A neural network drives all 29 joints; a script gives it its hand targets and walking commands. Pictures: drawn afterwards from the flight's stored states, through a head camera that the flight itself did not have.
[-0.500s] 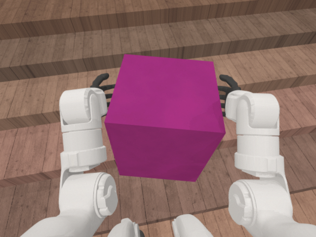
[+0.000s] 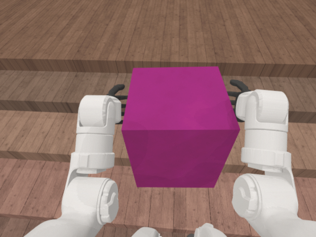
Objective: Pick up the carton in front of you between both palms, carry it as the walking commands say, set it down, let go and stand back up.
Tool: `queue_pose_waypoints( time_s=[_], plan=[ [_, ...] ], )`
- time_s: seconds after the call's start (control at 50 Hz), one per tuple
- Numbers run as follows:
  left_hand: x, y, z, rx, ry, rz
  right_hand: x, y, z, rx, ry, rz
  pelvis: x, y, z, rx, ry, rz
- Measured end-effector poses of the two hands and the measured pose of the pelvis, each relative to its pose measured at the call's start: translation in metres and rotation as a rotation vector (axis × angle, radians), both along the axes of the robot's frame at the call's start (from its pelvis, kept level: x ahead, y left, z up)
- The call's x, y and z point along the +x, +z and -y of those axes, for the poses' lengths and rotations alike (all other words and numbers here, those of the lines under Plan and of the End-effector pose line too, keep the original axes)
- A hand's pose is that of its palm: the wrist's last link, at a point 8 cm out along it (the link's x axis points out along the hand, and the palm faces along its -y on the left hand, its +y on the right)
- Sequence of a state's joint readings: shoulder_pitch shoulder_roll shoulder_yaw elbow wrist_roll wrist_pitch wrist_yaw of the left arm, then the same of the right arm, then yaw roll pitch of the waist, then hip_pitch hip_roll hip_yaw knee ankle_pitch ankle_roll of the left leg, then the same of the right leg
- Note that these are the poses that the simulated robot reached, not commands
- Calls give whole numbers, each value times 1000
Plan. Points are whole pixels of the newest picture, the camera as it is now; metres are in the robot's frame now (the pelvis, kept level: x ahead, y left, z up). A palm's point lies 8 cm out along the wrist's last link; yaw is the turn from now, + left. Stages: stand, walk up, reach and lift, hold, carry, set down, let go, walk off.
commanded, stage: carry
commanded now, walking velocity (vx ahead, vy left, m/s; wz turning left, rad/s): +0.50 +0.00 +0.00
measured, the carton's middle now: (175, 130) +0.37 +0.04 +0.06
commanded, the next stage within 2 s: none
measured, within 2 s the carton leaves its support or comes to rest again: neither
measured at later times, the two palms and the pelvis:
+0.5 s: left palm (131, 4) +0.68 +0.20 +0.25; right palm (236, 10) +0.65 -0.10 +0.25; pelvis +0.29 +0.08 +0.09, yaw -1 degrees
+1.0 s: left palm out of the picture +0.93 +0.20 +0.35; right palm out of the picture +0.94 -0.10 +0.36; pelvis +0.57 +0.03 +0.17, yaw +0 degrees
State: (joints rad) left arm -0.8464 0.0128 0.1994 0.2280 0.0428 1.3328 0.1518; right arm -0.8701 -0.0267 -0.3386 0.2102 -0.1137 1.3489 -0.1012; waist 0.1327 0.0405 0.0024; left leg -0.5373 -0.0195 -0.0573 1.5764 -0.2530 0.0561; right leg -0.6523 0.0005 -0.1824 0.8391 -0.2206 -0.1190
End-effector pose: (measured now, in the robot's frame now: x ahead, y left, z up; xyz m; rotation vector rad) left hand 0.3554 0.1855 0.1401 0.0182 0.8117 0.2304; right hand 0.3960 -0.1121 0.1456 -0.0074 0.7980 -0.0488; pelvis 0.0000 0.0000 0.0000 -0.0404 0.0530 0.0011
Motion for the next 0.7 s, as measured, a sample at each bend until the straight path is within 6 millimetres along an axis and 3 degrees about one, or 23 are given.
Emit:
queue_pose_waypoints(
  time_s=[0.06,0.14,0.3,0.36,0.44,0.48,0.54,0.6,0.7],
  plan=[
    [26,15,1,-15,13,14,26,15,1,2,-2,12,26,20,4,8,14,1],
    [71,49,5,-21,9,94,65,48,6,4,-22,91,64,38,2,18,20,-11],
    [170,107,-1,17,-39,155,151,99,1,22,-51,155,162,59,-28,43,-8,-13],
    [215,118,-8,15,-57,131,190,107,-6,5,-59,132,206,65,-43,66,-11,-28],
    [284,115,-15,-16,-117,90,236,107,-12,-38,-108,91,265,69,-71,80,-19,-28],
    [313,110,-16,-43,-148,59,250,104,-13,-65,-139,58,282,79,-80,76,-20,-17],
    [342,108,-17,-89,-160,14,265,105,-17,-65,-153,14,303,102,-85,69,-19,-8],
    [365,124,-21,-98,-155,32,289,122,-21,-54,-169,31,325,124,-90,58,-26,-9],
    [410,169,-30,-94,-131,149,343,171,-30,-31,-169,146,369,146,-90,45,-29,-16]
  ],
)
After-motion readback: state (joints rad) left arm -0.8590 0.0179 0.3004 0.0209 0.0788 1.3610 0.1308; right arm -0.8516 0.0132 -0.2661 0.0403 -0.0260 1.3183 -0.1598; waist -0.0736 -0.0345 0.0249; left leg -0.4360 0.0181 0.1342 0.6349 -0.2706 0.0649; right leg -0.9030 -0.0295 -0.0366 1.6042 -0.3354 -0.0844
